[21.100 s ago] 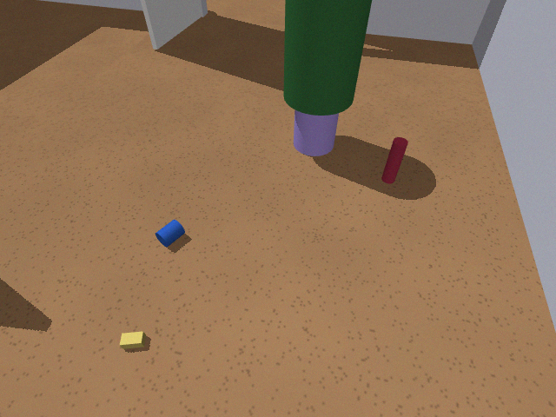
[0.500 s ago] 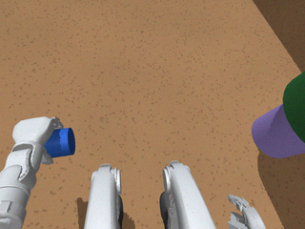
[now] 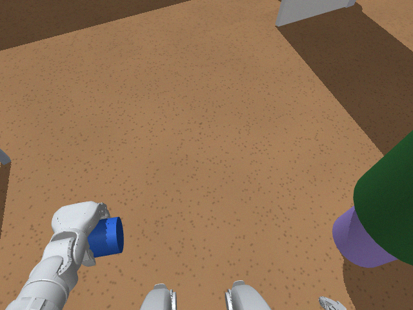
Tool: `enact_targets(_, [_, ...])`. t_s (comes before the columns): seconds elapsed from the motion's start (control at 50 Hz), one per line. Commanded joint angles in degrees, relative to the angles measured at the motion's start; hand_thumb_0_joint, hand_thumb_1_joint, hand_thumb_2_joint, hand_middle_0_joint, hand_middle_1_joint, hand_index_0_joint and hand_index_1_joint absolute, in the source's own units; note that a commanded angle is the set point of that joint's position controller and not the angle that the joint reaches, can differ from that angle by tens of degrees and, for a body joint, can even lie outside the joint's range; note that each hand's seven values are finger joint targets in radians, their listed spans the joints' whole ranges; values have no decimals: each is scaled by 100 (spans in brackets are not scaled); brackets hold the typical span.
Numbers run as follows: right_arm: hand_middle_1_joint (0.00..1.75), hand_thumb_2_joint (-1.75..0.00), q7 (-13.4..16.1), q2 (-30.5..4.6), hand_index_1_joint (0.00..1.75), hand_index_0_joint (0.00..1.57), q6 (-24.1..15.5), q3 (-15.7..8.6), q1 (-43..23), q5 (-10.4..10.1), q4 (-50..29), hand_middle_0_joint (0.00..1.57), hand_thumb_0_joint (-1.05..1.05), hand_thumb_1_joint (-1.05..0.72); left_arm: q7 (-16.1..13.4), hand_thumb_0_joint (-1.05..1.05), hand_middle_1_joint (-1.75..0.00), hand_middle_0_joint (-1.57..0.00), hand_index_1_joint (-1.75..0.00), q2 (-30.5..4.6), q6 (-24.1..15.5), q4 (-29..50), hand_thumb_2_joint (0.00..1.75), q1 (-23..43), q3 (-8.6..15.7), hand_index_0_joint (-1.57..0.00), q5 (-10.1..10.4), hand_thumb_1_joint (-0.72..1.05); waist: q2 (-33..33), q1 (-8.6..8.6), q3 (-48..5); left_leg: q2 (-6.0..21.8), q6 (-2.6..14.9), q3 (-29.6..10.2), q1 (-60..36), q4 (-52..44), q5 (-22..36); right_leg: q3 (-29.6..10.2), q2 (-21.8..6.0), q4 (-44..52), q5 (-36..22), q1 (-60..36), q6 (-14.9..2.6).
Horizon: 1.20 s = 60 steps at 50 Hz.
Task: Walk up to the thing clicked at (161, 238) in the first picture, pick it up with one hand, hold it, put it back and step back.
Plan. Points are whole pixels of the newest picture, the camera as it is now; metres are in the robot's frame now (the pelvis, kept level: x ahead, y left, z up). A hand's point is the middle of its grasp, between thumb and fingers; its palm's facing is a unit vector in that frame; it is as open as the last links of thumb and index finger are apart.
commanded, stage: lift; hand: left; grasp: from above
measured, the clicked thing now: (97, 238) +0.33 +0.23 -0.13
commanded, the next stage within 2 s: hold in 0.54 s
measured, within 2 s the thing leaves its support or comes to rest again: neither
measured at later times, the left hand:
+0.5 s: hand (86, 216) +0.33 +0.22 -0.02, palm faces -0.45 -0.08 -0.89, open 10.4 cm
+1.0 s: hand (83, 201) +0.35 +0.21 +0.02, palm faces -0.45 -0.07 -0.89, open 10.2 cm
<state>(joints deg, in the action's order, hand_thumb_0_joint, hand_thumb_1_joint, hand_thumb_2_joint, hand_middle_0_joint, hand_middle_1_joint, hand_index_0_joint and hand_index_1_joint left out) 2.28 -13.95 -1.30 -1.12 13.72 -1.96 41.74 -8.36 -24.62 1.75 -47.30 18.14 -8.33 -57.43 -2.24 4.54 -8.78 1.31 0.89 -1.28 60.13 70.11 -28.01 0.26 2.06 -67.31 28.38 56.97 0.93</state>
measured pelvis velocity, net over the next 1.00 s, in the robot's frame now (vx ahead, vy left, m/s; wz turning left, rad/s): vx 0.04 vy -0.01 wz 0.00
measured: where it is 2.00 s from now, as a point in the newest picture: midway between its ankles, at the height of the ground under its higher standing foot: outside the picture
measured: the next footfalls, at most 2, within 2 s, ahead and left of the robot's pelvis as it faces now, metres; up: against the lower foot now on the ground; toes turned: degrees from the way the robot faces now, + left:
none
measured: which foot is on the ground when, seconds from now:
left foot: down 0.00-1.00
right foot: down 0.00-1.00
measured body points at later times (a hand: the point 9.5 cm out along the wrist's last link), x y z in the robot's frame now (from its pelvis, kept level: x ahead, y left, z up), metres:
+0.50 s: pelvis +0.03 +0.00 +0.07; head +0.08 -0.01 +0.52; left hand +0.35 +0.22 +0.03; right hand +0.12 -0.27 -0.05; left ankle +0.05 +0.11 -0.64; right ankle +0.04 -0.13 -0.64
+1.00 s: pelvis +0.04 -0.01 +0.09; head +0.07 -0.02 +0.54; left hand +0.37 +0.21 +0.07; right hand +0.15 -0.28 -0.03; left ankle +0.05 +0.11 -0.64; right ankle +0.04 -0.13 -0.64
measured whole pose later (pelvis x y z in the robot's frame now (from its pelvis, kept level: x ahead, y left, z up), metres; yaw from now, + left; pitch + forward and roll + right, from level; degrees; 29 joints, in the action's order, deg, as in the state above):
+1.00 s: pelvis +0.04 -0.01 +0.09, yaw +0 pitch +5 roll +0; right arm 1.8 -15.1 1.3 -2.5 13.3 -2.8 40.6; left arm -5.3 -20.8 3.5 -44.3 16.4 -12.7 -56.8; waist -2.1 2.1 -2.5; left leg 0.5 0.5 1.3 24.1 35.9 -17.2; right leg -2.4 0.9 -35.1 17.9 22.7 0.6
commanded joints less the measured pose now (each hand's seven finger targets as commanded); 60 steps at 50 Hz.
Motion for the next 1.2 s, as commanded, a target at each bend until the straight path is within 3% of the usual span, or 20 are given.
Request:
enact_targets(0.0, [30,-90,78,-906,30,20,-183,-299,290,50,-473,20,0,-90,-359,0,-45,-125,-51,-1073,-129,1046,82,1751,357,-120,-57,80,-442,-35,-1784,-77,-63,-83,-2389,-1572,1059,109,129,1376,-987,-994,-233])
enact_targets(0.1, [30,-90,55,-905,30,20,-142,-312,269,56,-529,20,0,-90,-499,0,-43,-121,-49,-1147,-98,1080,80,1706,467,-116,-116,74,-376,-137,-1756,-102,-76,-35,-2886,-1998,1383,66,108,1845,-1268,-1584,-228])
enact_targets(0.2, [30,-90,62,-901,30,20,-104,-330,287,50,-522,20,0,-90,-501,0,-39,-120,-45,-1019,-32,1140,78,1814,350,-114,-51,71,-218,-60,-1635,-123,-66,26,-3191,-2291,1607,-37,76,2249,-1525,-2000,-191])
enact_targets(0.22, [30,-90,58,-895,30,20,-90,-333,271,42,-561,20,0,-90,-494,0,-41,-120,-47,-985,-14,1143,78,1728,316,-115,-44,73,-203,-126,-1616,-144,-54,62,-3258,-2358,1643,-52,62,2362,-1589,-2152,-180])
enact_targets(0.38, [30,-90,67,-882,30,20,-30,-339,210,12,-524,20,0,-89,-461,0,-39,-121,-45,-853,94,1050,77,1697,220,-115,16,73,-120,-127,-1389,-160,-78,91,-3785,-2856,1969,-80,41,2844,-1862,-2638,-164])
enact_targets(0.42, [30,-90,57,-877,30,20,-31,-338,190,8,-552,20,0,-89,-427,0,-39,-123,-44,-672,114,1051,76,1791,78,-117,33,76,-132,-73,-1304,-141,-97,80,-3951,-3001,1988,-61,54,2933,-1827,-2684,-180])
enact_targets(0.46, [30,-90,65,-914,30,20,-13,-358,148,-6,-567,20,0,-89,-430,0,-37,-123,-44,-824,121,1062,78,1814,170,-117,34,75,-107,-110,-1315,-160,-86,114,-4085,-3073,2052,-79,35,3055,-1909,-2821,-161])
enact_targets(0.62, [30,-89,60,-926,30,20,9,-372,7,-31,-666,20,0,-88,-290,0,-30,-126,-35,-849,130,1203,68,1800,140,-121,26,80,50,-171,-1203,-212,-51,177,-4288,-3348,2270,-171,9,3360,-2190,-3288,-122])
enact_targets(0.98, [30,-90,13,-939,30,20,77,-396,-142,-73,-788,20,0,-89,90,0,-27,-129,-33,-829,130,1483,67,1751,61,-123,-6,82,4,-269,-1042,-177,-34,199,-4900,-3796,2963,-136,49,3704,-2713,-3837,-155])
enact_targets(1.0, [30,-90,15,-953,30,20,82,-409,-131,-76,-803,20,0,-88,92,0,-26,-129,-32,-887,107,1689,67,1966,86,-124,-11,83,-124,-279,-1111,-169,-45,214,-4973,-3823,2971,-129,53,3733,-2699,-3885,-165])
enact_targets(1.06, [30,-90,-2,-927,30,20,101,-384,-171,-81,-852,20,0,-88,108,0,-28,-129,-33,-790,123,1540,67,1780,78,-125,23,85,20,-285,-879,-186,-37,223,-4852,-3939,2743,-147,44,3828,-2575,-3968,-160])
enact_targets(1.18, [30,-90,-12,-911,30,20,138,-378,-234,-90,-894,20,0,-89,250,0,-25,-131,-32,-842,111,1664,69,1729,91,-125,11,84,31,-325,-964,-214,14,269,-4963,-3996,2900,-177,7,3929,-2766,-4152,-137])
